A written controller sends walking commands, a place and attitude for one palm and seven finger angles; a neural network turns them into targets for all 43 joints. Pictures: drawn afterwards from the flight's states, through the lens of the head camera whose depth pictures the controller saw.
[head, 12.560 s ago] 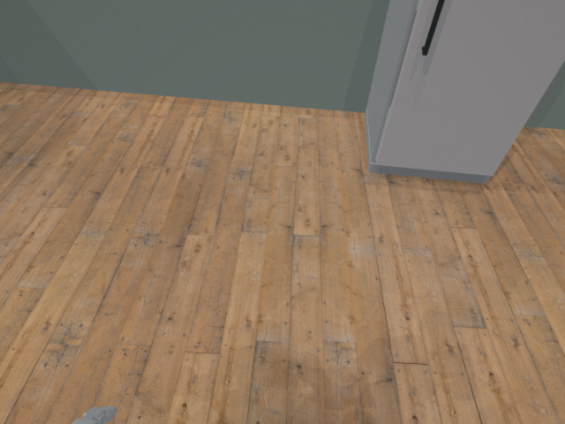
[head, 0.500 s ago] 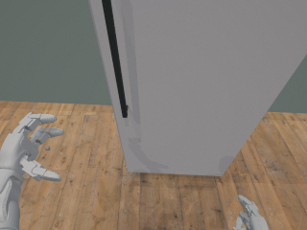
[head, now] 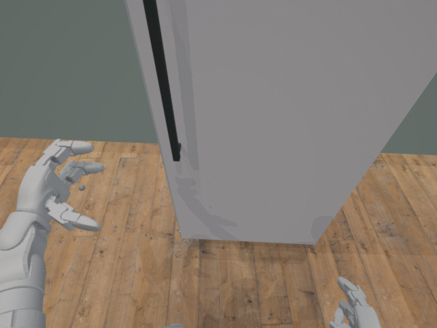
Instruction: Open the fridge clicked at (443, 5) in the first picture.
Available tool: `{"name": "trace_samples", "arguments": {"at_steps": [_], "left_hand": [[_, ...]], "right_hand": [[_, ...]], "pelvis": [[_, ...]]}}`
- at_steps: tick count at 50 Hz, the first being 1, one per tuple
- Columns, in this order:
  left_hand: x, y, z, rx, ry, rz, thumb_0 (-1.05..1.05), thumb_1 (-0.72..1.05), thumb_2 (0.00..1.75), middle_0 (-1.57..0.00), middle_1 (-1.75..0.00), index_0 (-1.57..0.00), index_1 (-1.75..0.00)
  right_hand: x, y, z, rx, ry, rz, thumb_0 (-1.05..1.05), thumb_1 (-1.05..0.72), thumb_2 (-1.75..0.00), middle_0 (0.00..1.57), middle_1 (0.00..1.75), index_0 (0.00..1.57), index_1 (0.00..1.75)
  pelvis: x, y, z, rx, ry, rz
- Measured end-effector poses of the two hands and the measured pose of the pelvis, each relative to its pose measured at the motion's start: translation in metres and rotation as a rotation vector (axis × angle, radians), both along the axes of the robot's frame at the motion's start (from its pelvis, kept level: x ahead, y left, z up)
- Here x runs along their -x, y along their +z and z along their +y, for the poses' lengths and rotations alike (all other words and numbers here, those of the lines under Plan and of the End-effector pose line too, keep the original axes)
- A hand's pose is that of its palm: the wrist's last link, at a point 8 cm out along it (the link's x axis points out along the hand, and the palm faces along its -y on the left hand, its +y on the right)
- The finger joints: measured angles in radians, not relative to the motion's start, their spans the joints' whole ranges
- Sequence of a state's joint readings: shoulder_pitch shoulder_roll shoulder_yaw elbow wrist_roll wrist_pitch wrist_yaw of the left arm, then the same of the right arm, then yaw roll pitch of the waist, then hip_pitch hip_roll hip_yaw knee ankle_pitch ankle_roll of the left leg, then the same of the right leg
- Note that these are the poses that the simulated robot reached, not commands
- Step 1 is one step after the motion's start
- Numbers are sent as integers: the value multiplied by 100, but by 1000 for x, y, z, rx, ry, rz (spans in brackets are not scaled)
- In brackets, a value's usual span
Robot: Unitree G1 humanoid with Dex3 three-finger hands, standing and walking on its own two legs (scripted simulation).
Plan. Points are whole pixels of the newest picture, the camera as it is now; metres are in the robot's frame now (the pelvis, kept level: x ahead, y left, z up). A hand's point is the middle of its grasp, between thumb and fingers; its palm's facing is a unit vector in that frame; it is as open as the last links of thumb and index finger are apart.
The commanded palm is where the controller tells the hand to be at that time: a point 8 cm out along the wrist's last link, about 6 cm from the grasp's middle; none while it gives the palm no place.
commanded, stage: move the hooked fingers beside the handle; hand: left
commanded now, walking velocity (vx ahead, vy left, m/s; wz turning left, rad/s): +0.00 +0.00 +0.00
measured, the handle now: (165, 76) +0.54 +0.15 +0.18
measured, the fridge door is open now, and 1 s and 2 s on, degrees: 0 0 0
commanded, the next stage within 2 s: none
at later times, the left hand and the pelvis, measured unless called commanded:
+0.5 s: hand (102, 165) +0.37 +0.25 +0.09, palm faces +0.01 -1.00 +0.02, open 14.0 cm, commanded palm +0.35 +0.30 +0.10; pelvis +0.01 +0.00 +0.00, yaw -1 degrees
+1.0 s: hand (123, 142) +0.43 +0.23 +0.09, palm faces +0.02 -1.00 +0.01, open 14.0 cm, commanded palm +0.41 +0.28 +0.09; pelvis +0.01 +0.00 -0.01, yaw -2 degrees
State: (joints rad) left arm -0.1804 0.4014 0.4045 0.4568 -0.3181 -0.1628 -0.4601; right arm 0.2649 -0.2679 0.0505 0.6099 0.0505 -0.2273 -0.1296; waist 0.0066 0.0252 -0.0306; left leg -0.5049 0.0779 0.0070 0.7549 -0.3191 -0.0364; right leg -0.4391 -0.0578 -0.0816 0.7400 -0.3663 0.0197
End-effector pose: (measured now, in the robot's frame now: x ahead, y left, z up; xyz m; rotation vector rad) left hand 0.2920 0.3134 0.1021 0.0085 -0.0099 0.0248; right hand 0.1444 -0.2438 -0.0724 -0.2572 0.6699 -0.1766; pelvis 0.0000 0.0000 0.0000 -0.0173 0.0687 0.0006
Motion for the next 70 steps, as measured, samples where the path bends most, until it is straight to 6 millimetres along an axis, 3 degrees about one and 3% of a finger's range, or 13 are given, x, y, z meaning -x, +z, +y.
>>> {"name": "trace_samples", "arguments": {"at_steps": [6,14,20,37,70], "left_hand": [[-22,-2,-5,8,-7,22,-1,-50,30,-30,-120,-30,-120],[-34,-4,-3,9,13,11,-1,-50,30,-30,-120,-30,-120],[-44,-7,-5,18,3,14,-1,-50,30,-30,-120,-30,-120],[-94,-9,-27,25,-24,22,-1,-50,30,-30,-120,-30,-120],[-164,-15,-48,28,-22,15,-1,-50,30,-30,-120,-30,-120]], "right_hand": [[14,-5,-7,-5,-38,48,1,-91,-90,20,30,20,30],[30,-13,-14,-3,-68,126,1,-91,-90,20,30,20,30],[33,-16,-16,3,-77,161,1,-91,-90,20,30,20,30],[43,-25,-11,-14,-100,235,1,-91,-90,20,30,20,30],[117,-43,-19,6,-212,481,1,-91,-90,20,30,20,30]], "pelvis": [[-3,0,-1,-4,-13,17],[-8,0,-1,-7,-21,33],[-9,-1,-1,-5,-18,43],[-11,-5,2,-4,-24,84],[-3,-18,5,4,-38,171]]}}
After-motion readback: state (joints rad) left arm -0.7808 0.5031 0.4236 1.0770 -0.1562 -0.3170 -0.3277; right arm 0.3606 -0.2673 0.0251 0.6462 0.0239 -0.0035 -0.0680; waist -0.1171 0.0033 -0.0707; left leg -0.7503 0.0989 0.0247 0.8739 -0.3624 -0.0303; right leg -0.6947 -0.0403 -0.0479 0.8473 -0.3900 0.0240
